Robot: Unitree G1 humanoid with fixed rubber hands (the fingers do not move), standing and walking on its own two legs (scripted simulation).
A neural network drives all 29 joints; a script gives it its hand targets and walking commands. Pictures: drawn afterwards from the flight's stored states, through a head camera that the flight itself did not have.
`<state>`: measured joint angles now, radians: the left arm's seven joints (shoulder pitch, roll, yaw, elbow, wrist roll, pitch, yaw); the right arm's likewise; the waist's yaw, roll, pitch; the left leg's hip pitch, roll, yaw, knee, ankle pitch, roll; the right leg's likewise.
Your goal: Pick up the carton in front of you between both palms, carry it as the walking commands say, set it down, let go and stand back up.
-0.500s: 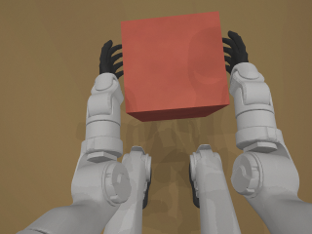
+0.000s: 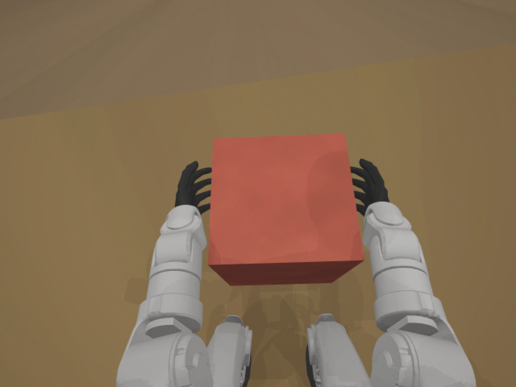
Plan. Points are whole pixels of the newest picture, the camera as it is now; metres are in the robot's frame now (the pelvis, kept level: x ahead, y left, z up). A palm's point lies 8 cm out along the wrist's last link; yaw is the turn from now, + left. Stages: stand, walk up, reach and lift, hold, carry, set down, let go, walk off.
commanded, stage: reach and lift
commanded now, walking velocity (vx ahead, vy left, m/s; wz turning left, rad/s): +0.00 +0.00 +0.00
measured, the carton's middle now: (279, 219) +0.39 +0.00 -0.10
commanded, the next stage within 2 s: hold in 1.56 s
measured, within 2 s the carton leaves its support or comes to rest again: neither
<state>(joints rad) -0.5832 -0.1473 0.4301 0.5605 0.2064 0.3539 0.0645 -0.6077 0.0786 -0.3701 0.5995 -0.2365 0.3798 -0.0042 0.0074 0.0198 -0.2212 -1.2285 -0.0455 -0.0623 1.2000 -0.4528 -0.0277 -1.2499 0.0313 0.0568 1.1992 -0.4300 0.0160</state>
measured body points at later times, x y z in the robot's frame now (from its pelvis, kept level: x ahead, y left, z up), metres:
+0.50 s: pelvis +0.04 +0.01 +0.11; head +0.03 +0.00 +0.56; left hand +0.36 +0.15 +0.12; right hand +0.35 -0.15 +0.11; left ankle +0.05 +0.13 -0.62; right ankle +0.06 -0.12 -0.62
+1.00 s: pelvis +0.03 +0.00 +0.12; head +0.01 +0.00 +0.57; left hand +0.35 +0.15 +0.14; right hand +0.34 -0.15 +0.14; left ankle +0.05 +0.13 -0.62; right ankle +0.06 -0.12 -0.62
